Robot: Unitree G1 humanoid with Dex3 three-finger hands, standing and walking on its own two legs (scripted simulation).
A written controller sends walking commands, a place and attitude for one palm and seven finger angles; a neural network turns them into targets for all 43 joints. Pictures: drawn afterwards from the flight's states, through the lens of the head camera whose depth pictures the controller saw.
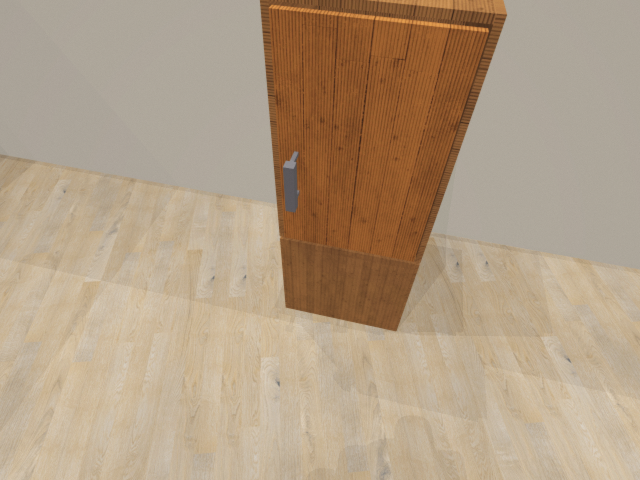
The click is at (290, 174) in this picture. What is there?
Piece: cupboard door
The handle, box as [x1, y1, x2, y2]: [283, 151, 299, 212]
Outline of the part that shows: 295,151 290,160 286,161 283,166 285,210 294,212 297,206 297,196 299,192 296,189 295,161 298,152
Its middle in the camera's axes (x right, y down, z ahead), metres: -0.07 -0.13 +0.91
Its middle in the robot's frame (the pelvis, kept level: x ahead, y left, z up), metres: +0.75 +0.10 -0.11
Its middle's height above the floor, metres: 0.66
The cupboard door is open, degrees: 0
